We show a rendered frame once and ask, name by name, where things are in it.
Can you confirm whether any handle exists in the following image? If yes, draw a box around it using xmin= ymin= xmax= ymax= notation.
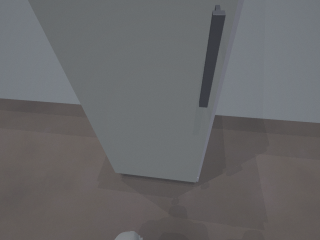
xmin=199 ymin=5 xmax=226 ymax=108

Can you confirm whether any fridge door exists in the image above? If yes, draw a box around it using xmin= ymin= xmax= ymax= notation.
xmin=28 ymin=0 xmax=239 ymax=183

